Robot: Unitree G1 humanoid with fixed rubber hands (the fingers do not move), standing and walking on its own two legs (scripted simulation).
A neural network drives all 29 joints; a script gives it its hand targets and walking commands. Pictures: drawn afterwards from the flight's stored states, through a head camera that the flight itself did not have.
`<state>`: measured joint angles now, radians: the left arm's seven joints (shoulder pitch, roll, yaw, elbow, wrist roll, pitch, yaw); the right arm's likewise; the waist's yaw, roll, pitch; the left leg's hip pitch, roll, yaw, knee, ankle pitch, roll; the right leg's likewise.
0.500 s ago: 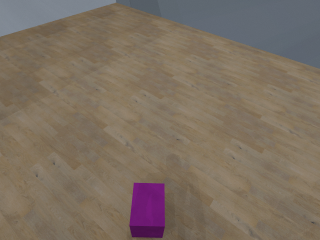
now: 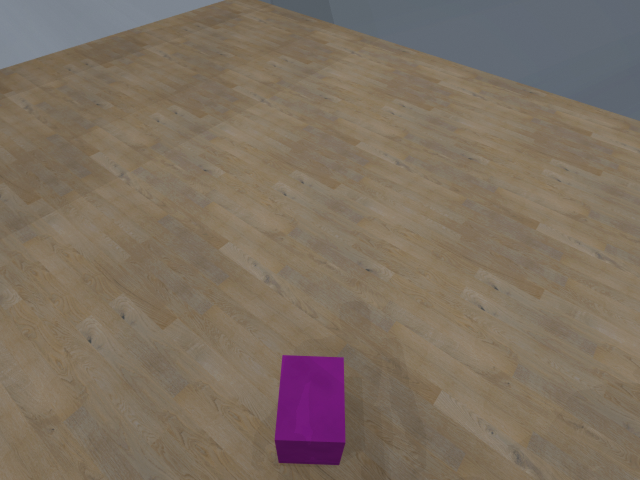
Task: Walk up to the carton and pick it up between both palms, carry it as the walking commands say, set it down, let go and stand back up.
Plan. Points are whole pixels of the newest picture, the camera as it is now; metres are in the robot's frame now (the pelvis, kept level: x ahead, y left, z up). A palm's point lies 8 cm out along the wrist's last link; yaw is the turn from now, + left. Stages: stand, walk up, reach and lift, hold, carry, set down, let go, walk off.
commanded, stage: walk up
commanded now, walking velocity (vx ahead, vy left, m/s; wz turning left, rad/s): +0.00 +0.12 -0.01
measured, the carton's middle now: (311, 410) +0.45 +0.00 -0.66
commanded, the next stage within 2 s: stand in 0.84 s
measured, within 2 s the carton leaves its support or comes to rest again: neither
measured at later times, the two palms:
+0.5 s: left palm out of the picture +0.01 +0.20 -0.15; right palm out of the picture -0.02 -0.19 -0.13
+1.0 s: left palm out of the picture -0.02 +0.17 -0.14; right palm out of the picture -0.03 -0.21 -0.14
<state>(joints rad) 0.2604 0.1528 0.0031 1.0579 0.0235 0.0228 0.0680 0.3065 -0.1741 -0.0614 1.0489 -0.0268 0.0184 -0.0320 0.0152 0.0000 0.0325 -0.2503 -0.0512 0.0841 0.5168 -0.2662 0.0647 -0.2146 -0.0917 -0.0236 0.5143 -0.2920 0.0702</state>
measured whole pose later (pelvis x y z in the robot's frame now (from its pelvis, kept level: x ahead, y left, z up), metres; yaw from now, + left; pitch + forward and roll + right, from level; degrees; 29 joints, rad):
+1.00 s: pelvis +0.02 -0.02 +0.01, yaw -1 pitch -2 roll -1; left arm 0.34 0.08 -0.02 1.17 0.02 -0.02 0.05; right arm 0.34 -0.09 -0.01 1.18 -0.01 -0.01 -0.04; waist 0.00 -0.01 0.02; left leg -0.12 -0.01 0.09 0.38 -0.24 0.05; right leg -0.06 0.00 -0.04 0.33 -0.24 0.00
